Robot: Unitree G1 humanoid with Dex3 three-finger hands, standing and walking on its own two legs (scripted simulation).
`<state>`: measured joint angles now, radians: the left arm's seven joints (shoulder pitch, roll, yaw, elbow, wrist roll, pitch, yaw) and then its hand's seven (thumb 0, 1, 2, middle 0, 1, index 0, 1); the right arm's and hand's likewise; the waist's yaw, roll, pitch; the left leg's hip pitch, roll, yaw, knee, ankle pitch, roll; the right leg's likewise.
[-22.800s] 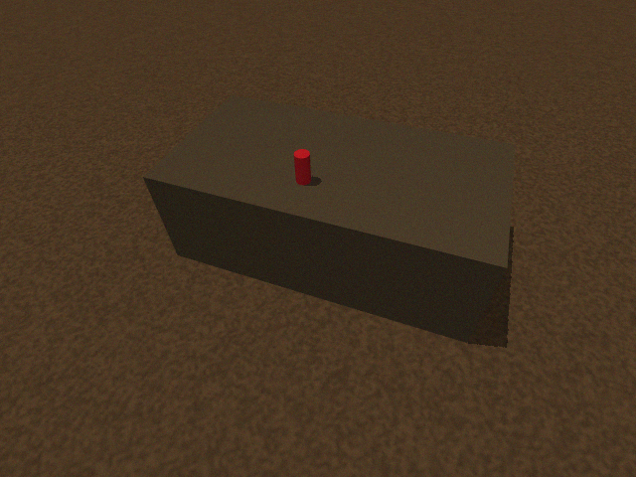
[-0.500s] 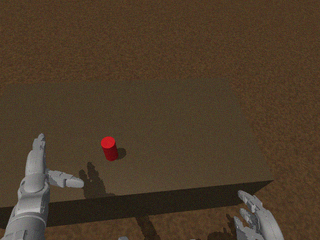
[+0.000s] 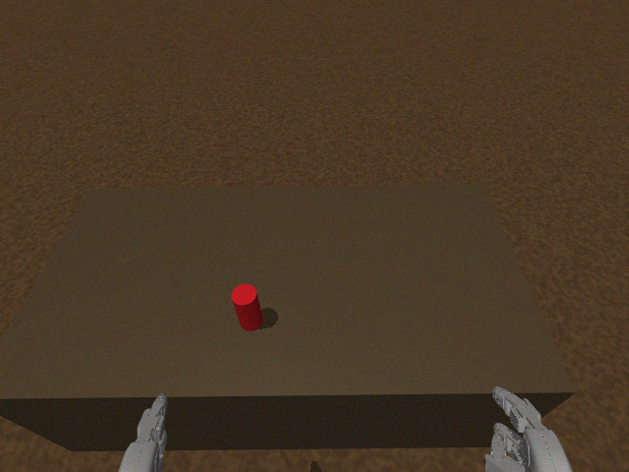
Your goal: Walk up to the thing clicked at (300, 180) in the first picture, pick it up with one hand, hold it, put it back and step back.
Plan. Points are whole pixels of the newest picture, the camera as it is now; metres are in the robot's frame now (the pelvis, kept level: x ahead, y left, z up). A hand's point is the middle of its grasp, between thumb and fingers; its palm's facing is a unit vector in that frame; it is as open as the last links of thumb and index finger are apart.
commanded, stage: home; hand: left
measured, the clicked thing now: (247, 308) +0.51 +0.18 -0.25
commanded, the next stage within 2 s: stand in 1.84 s
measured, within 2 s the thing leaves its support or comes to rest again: neither
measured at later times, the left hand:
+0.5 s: hand out of the picture +0.17 +0.18 -0.05, palm faces +0.11 -0.97 -0.24, open 17.4 cm
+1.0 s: hand (187, 465) +0.18 +0.18 -0.05, palm faces +0.11 -0.97 -0.23, open 17.3 cm
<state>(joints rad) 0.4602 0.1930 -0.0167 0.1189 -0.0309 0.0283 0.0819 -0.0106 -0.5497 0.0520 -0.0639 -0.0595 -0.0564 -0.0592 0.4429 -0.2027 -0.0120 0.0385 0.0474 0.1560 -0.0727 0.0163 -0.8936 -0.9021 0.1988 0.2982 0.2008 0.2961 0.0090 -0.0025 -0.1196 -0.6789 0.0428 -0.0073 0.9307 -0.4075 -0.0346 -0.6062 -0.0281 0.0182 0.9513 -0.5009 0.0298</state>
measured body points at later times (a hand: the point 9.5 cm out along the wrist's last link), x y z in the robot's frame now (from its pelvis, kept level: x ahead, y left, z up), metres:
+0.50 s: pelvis -0.01 +0.00 -0.01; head +0.02 +0.00 +0.44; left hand +0.16 +0.23 -0.03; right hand +0.15 -0.23 -0.03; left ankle +0.03 +0.14 -0.69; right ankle -0.01 -0.14 -0.69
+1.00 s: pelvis +0.00 +0.01 -0.01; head +0.03 +0.01 +0.44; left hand +0.17 +0.23 -0.03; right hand +0.16 -0.22 -0.03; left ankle +0.03 +0.14 -0.69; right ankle -0.01 -0.14 -0.69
